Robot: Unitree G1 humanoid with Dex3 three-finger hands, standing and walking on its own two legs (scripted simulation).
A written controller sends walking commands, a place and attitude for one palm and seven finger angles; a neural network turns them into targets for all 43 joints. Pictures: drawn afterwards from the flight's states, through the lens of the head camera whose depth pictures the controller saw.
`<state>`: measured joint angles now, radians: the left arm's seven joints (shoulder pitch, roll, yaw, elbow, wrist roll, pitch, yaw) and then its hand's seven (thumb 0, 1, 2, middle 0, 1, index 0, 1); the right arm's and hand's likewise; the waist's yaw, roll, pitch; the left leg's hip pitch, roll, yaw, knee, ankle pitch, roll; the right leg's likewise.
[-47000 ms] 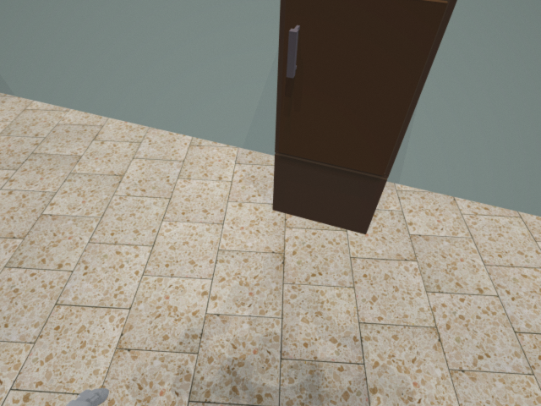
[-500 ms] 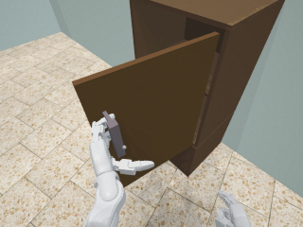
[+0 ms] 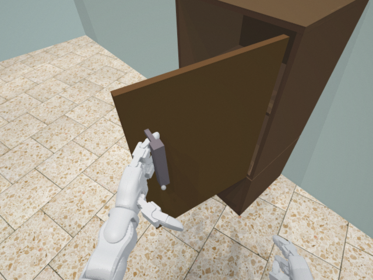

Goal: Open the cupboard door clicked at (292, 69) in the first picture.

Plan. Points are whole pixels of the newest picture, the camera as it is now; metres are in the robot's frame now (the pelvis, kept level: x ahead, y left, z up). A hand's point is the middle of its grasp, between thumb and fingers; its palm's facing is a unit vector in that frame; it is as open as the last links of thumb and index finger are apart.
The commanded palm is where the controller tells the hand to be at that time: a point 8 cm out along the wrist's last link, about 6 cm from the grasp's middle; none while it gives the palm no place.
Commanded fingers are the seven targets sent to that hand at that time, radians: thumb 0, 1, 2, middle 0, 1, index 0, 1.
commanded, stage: slide the hand sideways off the handle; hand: left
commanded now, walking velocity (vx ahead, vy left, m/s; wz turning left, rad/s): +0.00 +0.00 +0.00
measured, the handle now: (156, 158) +0.35 +0.11 +0.08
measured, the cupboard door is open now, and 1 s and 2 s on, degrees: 80 81 81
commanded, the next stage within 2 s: draw the hand back to the body in 0.90 s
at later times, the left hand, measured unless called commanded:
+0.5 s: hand (151, 202) +0.24 +0.10 +0.08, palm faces +0.00 -1.00 -0.04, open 16.4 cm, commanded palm +0.21 +0.16 +0.08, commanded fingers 0.00 -0.50 0.30 -0.15 -0.30 -0.15 -0.30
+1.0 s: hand (121, 219) +0.21 +0.15 +0.07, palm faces +0.01 -1.00 -0.06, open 16.4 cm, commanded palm +0.18 +0.20 +0.08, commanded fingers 0.00 -0.50 0.30 -0.15 -0.30 -0.15 -0.30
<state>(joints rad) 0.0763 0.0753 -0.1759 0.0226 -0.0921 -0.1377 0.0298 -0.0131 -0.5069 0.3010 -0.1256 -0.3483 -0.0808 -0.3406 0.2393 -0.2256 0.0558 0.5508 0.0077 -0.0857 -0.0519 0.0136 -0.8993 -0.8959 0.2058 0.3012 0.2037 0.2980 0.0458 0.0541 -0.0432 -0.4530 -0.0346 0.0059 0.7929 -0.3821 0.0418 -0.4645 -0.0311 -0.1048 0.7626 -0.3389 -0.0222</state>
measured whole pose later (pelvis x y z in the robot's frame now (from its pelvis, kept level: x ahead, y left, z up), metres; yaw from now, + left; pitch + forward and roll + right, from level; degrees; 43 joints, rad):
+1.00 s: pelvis +0.03 -0.03 -0.01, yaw +0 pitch +7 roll -1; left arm 0.55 0.21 0.12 -0.26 -0.27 -0.26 -0.24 -0.01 -0.50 0.30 -0.15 -0.30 -0.15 -0.30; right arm 0.25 -0.25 0.02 0.51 0.02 -0.20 -0.07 0.01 -0.90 -0.90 0.21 0.30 0.20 0.30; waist 0.04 0.05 -0.08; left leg -0.55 0.01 -0.02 0.90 -0.47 0.00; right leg -0.55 0.01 -0.13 0.85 -0.42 -0.06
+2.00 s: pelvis +0.05 +0.01 +0.03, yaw -2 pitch -4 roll -1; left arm 0.51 0.33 0.24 -0.42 -0.03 -0.05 0.12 0.00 0.24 0.62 -0.18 -0.30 -0.18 -0.30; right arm 0.21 -0.23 0.05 0.63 -0.02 -0.14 -0.08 0.01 -0.90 -0.90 0.21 0.30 0.21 0.30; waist 0.08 0.06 0.02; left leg -0.09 -0.02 0.03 0.45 -0.31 0.05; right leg -0.11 0.00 -0.07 0.42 -0.25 -0.01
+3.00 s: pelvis +0.01 +0.00 +0.03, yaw -4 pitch +0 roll -1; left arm 0.55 0.40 0.37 -0.47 -0.04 -0.15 0.11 0.01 0.88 0.90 -0.21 -0.31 -0.21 -0.30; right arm 0.17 -0.25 -0.01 0.59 0.00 -0.04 -0.09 0.01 -0.90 -0.90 0.21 0.30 0.20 0.30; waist 0.01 0.05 0.03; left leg -0.21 -0.01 0.06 0.45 -0.24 0.04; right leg -0.24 0.02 -0.04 0.41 -0.16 -0.02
